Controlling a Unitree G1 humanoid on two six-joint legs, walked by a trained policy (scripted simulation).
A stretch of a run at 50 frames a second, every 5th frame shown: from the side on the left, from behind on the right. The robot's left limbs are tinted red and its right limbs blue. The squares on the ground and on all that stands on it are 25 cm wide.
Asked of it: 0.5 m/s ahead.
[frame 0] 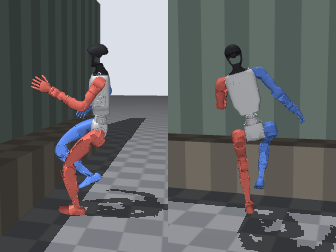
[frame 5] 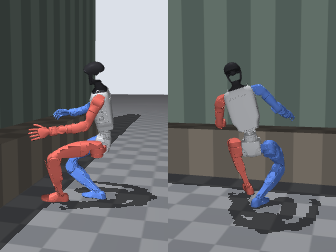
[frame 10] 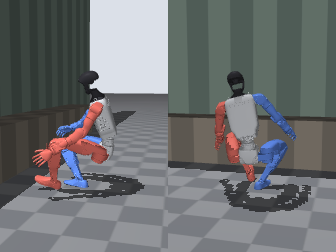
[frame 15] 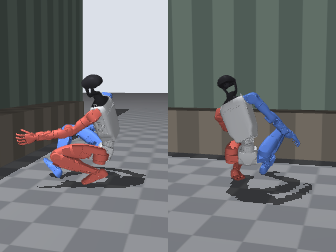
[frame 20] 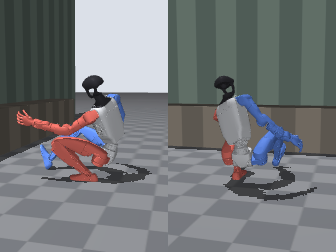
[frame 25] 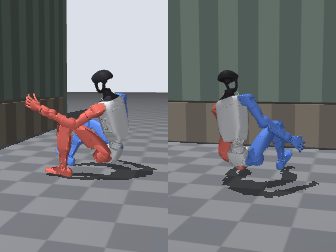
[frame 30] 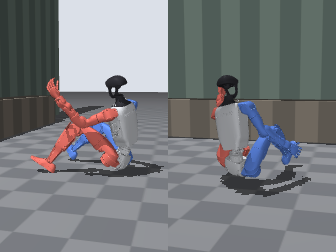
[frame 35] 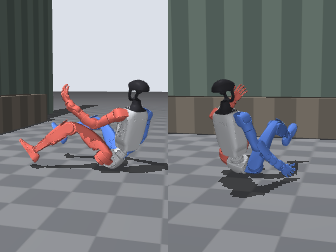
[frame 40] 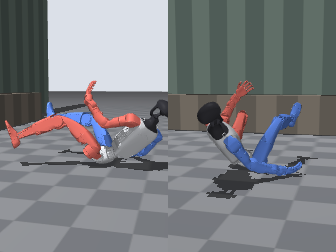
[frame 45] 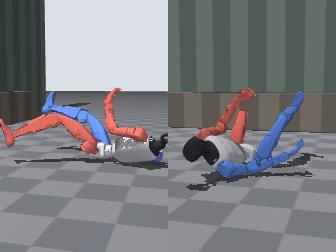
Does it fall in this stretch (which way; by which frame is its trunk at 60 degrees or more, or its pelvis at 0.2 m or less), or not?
yes: goes over backward and to its left; its pelvis at 0.2 m or less by frame 25
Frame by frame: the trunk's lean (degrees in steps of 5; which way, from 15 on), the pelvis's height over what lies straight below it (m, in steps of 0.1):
0: 15 to its left, 0.7
5: 20 forward and to its left, 0.5
10: 25 forward and to its left, 0.4
15: 30 forward and to its left, 0.3
20: 25 forward and to its left, 0.3
25: 15 forward and to its left, 0.2
30: 15 forward and to its left, 0.2
35: 15 backward and to its left, 0.1
40: 45 backward, 0.1
45: 75 backward and to its left, 0.1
